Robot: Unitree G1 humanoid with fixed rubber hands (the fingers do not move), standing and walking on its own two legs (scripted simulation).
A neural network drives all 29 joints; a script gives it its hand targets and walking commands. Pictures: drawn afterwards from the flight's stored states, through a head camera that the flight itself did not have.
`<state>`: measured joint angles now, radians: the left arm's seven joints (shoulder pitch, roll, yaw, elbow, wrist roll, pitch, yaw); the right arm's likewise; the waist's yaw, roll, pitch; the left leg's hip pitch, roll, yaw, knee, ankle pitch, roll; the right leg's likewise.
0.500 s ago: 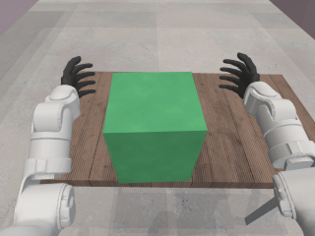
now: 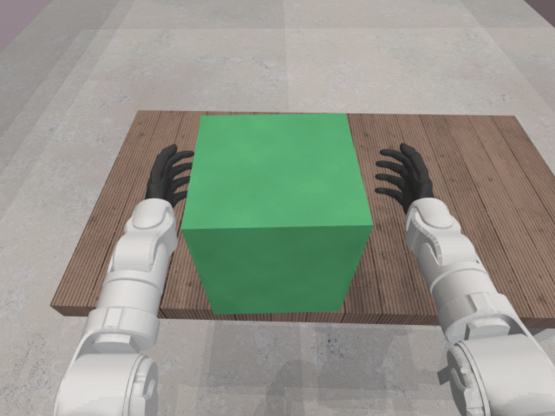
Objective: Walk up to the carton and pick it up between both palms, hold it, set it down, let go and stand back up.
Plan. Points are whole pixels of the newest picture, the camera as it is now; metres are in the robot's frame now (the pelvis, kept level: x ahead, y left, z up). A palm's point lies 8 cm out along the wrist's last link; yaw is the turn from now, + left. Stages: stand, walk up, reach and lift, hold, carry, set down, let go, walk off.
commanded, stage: reach and lift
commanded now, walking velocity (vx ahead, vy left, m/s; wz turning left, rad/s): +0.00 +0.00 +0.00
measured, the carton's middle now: (275, 220) +0.39 +0.06 +0.04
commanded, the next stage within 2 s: none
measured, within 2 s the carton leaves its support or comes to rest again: neither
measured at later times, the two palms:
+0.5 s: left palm (173, 207) +0.37 +0.21 +0.08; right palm (395, 198) +0.42 -0.11 +0.09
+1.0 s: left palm (175, 207) +0.37 +0.21 +0.08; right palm (380, 199) +0.42 -0.09 +0.08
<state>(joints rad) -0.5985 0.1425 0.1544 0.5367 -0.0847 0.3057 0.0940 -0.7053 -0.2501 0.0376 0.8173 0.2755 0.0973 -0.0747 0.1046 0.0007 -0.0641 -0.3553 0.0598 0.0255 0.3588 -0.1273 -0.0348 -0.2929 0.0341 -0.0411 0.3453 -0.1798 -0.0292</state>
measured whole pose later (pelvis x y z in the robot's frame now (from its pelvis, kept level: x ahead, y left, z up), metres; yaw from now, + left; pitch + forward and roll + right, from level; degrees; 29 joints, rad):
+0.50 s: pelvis +0.00 +0.00 +0.00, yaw +0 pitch +7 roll -1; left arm -0.59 0.05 0.19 0.60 0.01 0.20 0.14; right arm -0.74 -0.16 0.03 0.90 0.24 0.03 -0.12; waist 0.10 -0.01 -0.07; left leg -0.36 0.06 0.02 0.36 -0.13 -0.03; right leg -0.28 0.04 -0.05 0.32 -0.17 -0.03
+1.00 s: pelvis +0.00 +0.01 +0.00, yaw +1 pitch +6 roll -1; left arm -0.61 -0.01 0.20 0.57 0.07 0.22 0.18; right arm -0.75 -0.10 -0.07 0.92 0.16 0.02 -0.13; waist 0.10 -0.02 -0.05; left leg -0.36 0.05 0.01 0.38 -0.13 -0.02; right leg -0.26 0.03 -0.05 0.31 -0.16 -0.02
